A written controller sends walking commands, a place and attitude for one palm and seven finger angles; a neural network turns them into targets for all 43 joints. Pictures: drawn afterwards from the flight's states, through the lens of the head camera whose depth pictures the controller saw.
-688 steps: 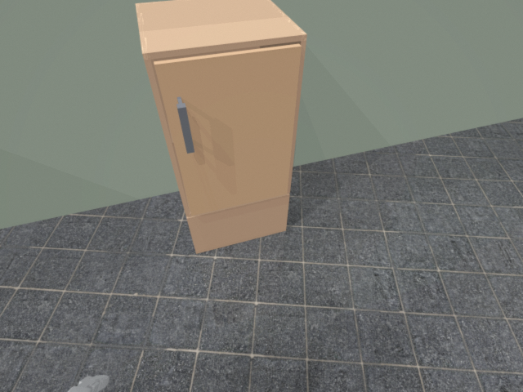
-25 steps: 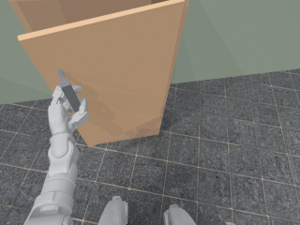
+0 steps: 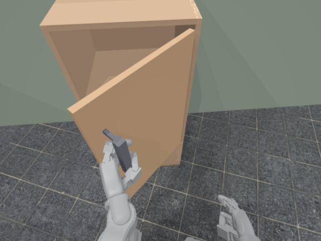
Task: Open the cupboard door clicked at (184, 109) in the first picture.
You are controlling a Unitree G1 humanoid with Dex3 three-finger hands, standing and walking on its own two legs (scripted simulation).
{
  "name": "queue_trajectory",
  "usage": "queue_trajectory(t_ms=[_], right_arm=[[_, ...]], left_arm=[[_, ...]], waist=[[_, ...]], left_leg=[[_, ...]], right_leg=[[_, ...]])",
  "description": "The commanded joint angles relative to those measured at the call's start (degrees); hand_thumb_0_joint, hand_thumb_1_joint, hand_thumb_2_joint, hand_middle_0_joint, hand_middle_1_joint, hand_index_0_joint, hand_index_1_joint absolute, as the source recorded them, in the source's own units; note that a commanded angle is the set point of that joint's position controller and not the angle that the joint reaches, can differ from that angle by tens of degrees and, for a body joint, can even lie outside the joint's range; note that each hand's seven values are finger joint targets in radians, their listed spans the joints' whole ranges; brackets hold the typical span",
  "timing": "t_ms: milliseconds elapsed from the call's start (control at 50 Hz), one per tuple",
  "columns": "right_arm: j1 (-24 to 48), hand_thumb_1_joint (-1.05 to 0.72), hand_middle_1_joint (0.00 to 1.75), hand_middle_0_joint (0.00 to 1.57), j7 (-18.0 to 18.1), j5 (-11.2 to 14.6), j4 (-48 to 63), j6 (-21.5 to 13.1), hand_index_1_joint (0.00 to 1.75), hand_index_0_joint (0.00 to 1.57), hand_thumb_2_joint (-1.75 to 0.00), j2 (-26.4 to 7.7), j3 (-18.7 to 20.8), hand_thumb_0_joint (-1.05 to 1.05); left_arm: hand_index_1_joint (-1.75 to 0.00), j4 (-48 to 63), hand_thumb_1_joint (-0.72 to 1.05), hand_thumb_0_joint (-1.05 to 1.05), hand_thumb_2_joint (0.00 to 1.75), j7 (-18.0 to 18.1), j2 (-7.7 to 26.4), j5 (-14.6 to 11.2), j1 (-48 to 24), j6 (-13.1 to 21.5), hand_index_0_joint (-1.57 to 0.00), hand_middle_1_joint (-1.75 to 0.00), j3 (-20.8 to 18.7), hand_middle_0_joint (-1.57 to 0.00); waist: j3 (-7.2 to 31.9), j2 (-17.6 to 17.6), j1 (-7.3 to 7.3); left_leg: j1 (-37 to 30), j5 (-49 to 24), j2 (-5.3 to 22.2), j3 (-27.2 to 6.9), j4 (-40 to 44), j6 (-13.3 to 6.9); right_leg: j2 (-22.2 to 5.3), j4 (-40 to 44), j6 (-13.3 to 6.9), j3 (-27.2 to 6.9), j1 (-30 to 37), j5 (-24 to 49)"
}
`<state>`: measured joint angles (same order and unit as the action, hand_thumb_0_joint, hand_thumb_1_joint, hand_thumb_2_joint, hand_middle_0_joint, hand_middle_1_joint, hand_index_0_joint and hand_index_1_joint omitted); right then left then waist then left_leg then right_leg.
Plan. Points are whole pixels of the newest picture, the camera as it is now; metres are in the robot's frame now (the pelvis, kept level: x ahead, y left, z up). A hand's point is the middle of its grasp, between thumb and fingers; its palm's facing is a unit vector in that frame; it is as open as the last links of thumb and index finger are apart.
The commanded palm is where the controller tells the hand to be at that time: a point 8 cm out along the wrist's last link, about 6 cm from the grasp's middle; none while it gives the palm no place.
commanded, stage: open thumb and fingers to let go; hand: left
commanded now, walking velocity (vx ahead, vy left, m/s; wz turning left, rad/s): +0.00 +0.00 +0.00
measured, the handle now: (118, 152) +0.33 +0.12 +0.04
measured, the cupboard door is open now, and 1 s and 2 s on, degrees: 45 42 44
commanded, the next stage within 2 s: slide the hand sideways off the handle in 0.84 s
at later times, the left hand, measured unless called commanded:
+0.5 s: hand (134, 163) +0.31 +0.08 +0.03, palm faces +0.47 -0.88 -0.04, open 11.9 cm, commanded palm +0.25 +0.13 +0.02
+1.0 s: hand (130, 166) +0.30 +0.09 +0.02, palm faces +0.32 -0.95 -0.03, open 14.9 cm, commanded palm +0.26 +0.13 +0.02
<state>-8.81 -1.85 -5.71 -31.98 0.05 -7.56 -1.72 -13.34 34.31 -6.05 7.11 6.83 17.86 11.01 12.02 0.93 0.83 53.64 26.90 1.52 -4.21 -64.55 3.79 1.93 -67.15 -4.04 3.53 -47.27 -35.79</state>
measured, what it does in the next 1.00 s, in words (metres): stands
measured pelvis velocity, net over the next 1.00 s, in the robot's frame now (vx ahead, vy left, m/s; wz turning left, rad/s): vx -0.02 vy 0.02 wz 0.00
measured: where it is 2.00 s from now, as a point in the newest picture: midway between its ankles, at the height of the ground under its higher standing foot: outside the picture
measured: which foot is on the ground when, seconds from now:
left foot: down 0.00-1.00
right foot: down 0.00-1.00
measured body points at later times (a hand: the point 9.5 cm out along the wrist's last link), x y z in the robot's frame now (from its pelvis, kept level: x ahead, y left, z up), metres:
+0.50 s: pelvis -0.01 -0.02 -0.01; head +0.06 -0.05 +0.44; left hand +0.28 +0.13 +0.03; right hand +0.14 -0.25 -0.14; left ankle +0.04 +0.16 -0.65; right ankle -0.03 -0.07 -0.65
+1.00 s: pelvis -0.02 +0.02 -0.01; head +0.04 +0.02 +0.44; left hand +0.28 +0.14 +0.03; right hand +0.16 -0.19 -0.11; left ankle +0.04 +0.17 -0.65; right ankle -0.03 -0.07 -0.65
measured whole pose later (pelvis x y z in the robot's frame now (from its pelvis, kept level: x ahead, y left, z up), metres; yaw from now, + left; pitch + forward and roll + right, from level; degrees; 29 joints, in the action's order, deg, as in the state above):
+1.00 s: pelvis -0.02 +0.02 -0.01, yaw +0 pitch +17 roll -1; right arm -9.0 -1.1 -5.6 -34.7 -1.4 -9.2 -0.1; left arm -20.2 32.7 -5.6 7.3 -1.8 20.9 10.3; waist 10.9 1.4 0.7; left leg 58.6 26.0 0.3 -4.2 -67.7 2.3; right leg 0.8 -69.4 -2.2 3.4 -51.4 -34.7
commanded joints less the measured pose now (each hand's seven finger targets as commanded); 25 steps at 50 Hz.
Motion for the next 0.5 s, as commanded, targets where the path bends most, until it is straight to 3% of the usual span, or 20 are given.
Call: queue_trajectory(t_ms=[0, 60, 80, 120, 240, 400, 480], right_arm=[[3.4, -0.90, 0.30, 0.20, 1.3, -0.1, 5.0, -3.8, 0.30, 0.20, -0.90, -6.3, 2.6, 0.00], [2.9, -0.90, 0.30, 0.20, 1.7, -0.3, 4.6, -4.2, 0.30, 0.20, -0.90, -6.1, 3.0, 0.00], [2.6, -0.90, 0.30, 0.20, 1.6, -0.4, 4.7, -4.2, 0.30, 0.20, -0.90, -6.2, 3.2, 0.00], [1.5, -0.90, 0.30, 0.20, 1.6, -0.3, 4.8, -4.3, 0.30, 0.20, -0.90, -6.4, 3.5, 0.00], [1.3, -0.90, 0.30, 0.20, 2.1, 0.1, 3.9, -4.3, 0.30, 0.20, -0.90, -7.1, 4.3, 0.00], [0.9, -0.90, 0.30, 0.20, 2.1, 0.1, 3.6, -4.4, 0.30, 0.20, -0.90, -7.5, 4.6, 0.00], [0.6, -0.90, 0.30, 0.20, 2.1, 0.3, 3.9, -4.2, 0.30, 0.20, -0.90, -7.6, 4.6, 0.00]], left_arm=[[-1.35, 9.1, 0.90, 0.00, 0.90, 3.6, -4.6, 0.9, -17.2, 3.6, -0.40, -1.35, -2.5, -0.40], [-1.33, 8.2, 0.69, 0.00, 0.81, 3.4, -2.3, 1.0, -14.8, 4.5, -0.38, -1.33, -4.8, -0.38], [-1.32, 8.8, 0.62, 0.00, 0.78, 2.9, -2.9, 1.0, -14.0, 4.8, -0.38, -1.32, -4.0, -0.38], [-1.30, 8.9, 0.48, 0.00, 0.72, 2.1, -3.0, 1.2, -14.0, 5.0, -0.37, -1.30, -3.1, -0.37], [-1.26, 9.4, 0.06, 0.00, 0.54, 0.6, -1.0, -0.2, -17.8, 6.4, -0.34, -1.26, -3.9, -0.34], [-1.20, 7.4, -0.50, 0.00, 0.30, 0.3, 0.3, -1.4, -16.0, 8.2, -0.30, -1.20, -6.1, -0.30], [-1.10, 7.3, -0.50, 0.00, 0.30, 0.2, 0.7, -2.2, -15.5, 8.0, -0.28, -1.10, -6.9, -0.28]], waist=[[9.6, -5.4, 2.12], [13.5, -5.7, 0.79], [15.2, -5.2, 0.55], [16.4, -6.3, 1.07], [16.2, -8.7, 1.98], [16.3, -8.8, 0.84], [16.3, -9.3, 0.56]], left_leg=[[-7.6, -9.7, -2.2, 1.9, 1.4, -3.8], [-5.7, -10.2, -2.5, 1.7, 0.8, -3.5], [-5.9, -10.9, -2.6, 1.9, 0.8, -3.6], [-5.5, -11.5, -2.6, 1.9, 0.7, -3.7], [-2.5, -9.9, -2.3, 1.4, -0.1, -3.8], [-1.6, -9.1, -2.4, 1.4, 0.2, -3.8], [-1.8, -9.5, -2.5, 1.6, 0.6, -3.8]], right_leg=[[-3.6, 13.8, 4.9, -4.9, 2.3, 27.0], [-5.0, 13.8, 5.5, -7.6, 6.1, 31.2], [-5.2, 13.5, 5.6, -7.9, 7.5, 33.3], [-5.5, 13.5, 6.0, -8.6, 9.0, 36.0], [-7.0, 14.5, 7.0, -11.6, 11.2, 37.4], [-7.0, 14.2, 6.8, -11.6, 11.2, 35.5], [-6.9, 14.4, 6.9, -11.5, 12.1, 36.1]])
